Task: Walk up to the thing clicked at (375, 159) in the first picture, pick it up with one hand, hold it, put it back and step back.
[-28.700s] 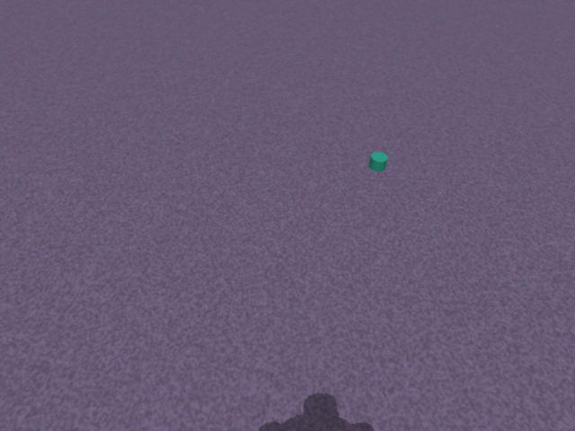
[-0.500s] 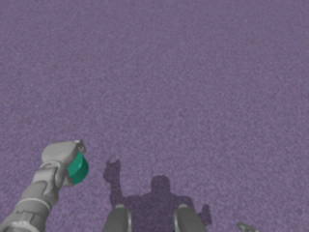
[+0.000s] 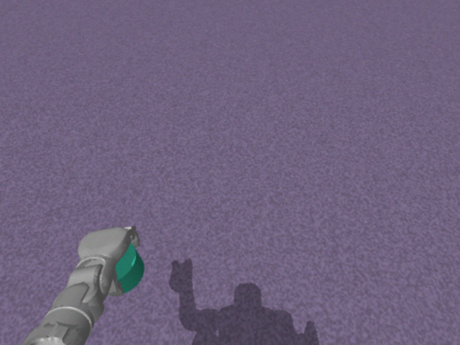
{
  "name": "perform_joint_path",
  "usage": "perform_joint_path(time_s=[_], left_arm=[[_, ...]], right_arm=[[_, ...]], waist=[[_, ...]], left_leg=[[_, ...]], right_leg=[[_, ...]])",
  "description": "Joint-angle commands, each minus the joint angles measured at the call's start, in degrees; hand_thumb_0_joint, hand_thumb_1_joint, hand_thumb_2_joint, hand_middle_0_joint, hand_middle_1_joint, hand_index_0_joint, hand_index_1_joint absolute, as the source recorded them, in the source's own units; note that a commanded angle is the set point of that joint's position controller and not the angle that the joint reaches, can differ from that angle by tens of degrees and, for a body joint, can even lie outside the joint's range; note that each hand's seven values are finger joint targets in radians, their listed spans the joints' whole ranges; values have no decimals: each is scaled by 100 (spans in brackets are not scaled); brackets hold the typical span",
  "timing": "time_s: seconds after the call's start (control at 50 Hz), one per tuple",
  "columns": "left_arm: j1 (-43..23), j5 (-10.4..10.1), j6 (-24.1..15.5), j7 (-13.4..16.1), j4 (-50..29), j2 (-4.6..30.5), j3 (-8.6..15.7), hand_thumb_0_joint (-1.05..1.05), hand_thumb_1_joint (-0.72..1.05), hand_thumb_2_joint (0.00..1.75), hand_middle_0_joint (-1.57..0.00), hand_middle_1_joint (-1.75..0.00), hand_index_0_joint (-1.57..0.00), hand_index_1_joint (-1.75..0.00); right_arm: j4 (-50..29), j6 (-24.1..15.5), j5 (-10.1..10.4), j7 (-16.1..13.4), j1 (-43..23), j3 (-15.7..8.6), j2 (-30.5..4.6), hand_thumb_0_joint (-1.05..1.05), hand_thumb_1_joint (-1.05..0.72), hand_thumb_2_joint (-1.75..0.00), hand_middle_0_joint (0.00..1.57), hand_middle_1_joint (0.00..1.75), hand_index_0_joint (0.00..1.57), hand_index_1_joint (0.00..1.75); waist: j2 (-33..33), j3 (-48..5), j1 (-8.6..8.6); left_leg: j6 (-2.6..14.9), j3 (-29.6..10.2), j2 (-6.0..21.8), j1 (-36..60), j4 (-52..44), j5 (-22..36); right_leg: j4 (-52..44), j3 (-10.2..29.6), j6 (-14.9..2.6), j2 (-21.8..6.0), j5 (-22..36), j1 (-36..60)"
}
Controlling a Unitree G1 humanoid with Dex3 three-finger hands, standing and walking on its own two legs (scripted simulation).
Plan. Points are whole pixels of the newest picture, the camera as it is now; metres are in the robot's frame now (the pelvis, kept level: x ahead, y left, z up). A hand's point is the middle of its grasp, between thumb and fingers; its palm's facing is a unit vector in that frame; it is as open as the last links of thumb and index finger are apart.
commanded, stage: hold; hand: left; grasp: from above
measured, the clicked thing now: (117, 266) +0.33 +0.23 -0.12
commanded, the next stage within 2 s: crouch in 1.94 s
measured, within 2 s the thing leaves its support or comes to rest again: neither
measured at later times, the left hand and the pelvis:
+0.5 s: hand (105, 257) +0.32 +0.23 -0.04, palm faces -0.46 -0.07 -0.89, open 11.0 cm; pelvis +0.01 +0.00 +0.02, yaw +0 degrees
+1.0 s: hand (103, 268) +0.29 +0.22 -0.02, palm faces -0.46 -0.06 -0.88, open 11.0 cm; pelvis +0.00 +0.00 +0.03, yaw -1 degrees
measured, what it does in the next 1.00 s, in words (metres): stands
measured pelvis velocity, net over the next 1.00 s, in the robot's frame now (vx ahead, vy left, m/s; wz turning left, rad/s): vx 0.00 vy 0.00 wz -0.01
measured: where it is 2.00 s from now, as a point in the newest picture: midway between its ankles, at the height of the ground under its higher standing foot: outside the picture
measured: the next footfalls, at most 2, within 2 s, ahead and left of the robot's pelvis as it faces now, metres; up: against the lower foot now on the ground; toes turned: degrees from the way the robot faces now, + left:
none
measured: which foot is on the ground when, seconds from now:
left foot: down 0.00-1.00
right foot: down 0.00-1.00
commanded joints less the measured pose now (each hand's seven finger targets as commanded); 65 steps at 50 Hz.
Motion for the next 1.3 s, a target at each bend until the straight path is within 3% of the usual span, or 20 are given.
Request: perform_joint_path(time_s=[0.0,0.04,0.14,0.28,0.3,0.34,0.46,0.6,0.84,0.92,0.94,1.28], left_arm=[[-1916,54,3,256,-1277,1301,433,0,59,97,-90,-94,-93,-91],[-1846,35,19,251,-1275,1208,380,0,59,97,-88,-96,-92,-92],[-1862,146,-3,160,-1329,1278,386,0,58,96,-88,-93,-92,-90],[-1929,113,-35,14,-1576,1305,385,0,56,96,-86,-94,-90,-91],[-1617,138,-10,-27,-1256,1208,334,0,55,95,-86,-95,-89,-91],[-1878,101,-41,-82,-1643,1242,337,0,56,97,-87,-94,-90,-91],[-1760,59,-13,-214,-1718,1243,326,0,56,94,-87,-93,-91,-89],[-1813,88,-37,-322,-1929,1314,367,0,55,96,-87,-94,-90,-90],[-1722,69,-100,-425,-2162,1330,406,0,58,95,-89,-95,-92,-91],[-1652,31,-107,-465,-2219,1347,401,0,58,93,-88,-95,-93,-91],[-1576,29,-100,-468,-2104,1303,380,0,57,94,-87,-95,-91,-91],[-1688,-12,-118,-676,-2449,1414,399,0,56,95,-88,-95,-91,-91]], right_arm=[[-559,-161,-10,-78,47,-309,-843,0,-89,-89,20,30,20,30],[-568,-147,-9,-72,48,-313,-836,0,-89,-89,20,30,20,30],[-591,-119,14,-59,-15,-345,-868,0,-89,-89,20,30,20,30],[-682,-101,22,-32,-136,-363,-872,0,-89,-89,20,30,20,30],[-689,-90,29,-28,-147,-364,-882,0,-89,-89,20,30,20,30],[-755,-79,38,-21,-185,-377,-892,0,-89,-89,20,30,20,30],[-804,-53,41,-17,-260,-355,-877,0,-89,-89,20,30,20,30],[-902,-15,51,-10,-356,-324,-870,0,-89,-89,20,30,20,30],[-1036,-14,64,-37,-644,-270,-836,0,-90,-90,20,30,20,30],[-1069,-23,89,-61,-742,-256,-812,0,-90,-90,20,30,20,30],[-1055,-23,88,-64,-731,-253,-838,0,-90,-90,20,30,20,30],[-1097,-40,117,-112,-991,-181,-788,0,-90,-90,20,30,20,30]], waist=[[137,-1830,31],[31,-1817,1],[176,-1633,76],[219,-1716,155],[53,-1497,110],[170,-1576,154],[60,-1488,163],[48,-1413,201],[76,-1154,295],[21,-1189,326],[-131,-1071,254],[13,-985,353]], left_leg=[[21,-13,-244,1816,-836,1645],[45,12,-251,1905,-866,1815],[-7,23,-259,2130,-1149,1832],[-19,45,-251,2433,-1302,2250],[-4,53,-251,2401,-1311,2277],[-13,68,-258,2487,-1384,2212],[8,65,-229,2555,-1503,2291],[40,116,-253,2596,-1658,2184],[40,97,-249,2669,-1982,1484],[63,151,-279,2725,-1989,1603],[74,145,-281,2716,-1995,1532],[72,153,-263,2881,-2245,1380]], right_leg=[[-896,-106,-177,205,1616,774],[-967,-97,-152,200,1829,875],[-1123,-126,-208,209,1717,965],[-1250,-141,-204,222,2016,1319],[-1285,-146,-197,226,2033,1239],[-1347,-125,-204,221,2002,1336],[-1450,-125,-193,238,2082,1494],[-1603,-86,-186,219,2055,1694],[-1900,-73,-211,207,1351,1701],[-1955,-53,-191,186,1458,1773],[-1994,-53,-174,187,1402,1736],[-2181,-82,-200,179,1226,1868]])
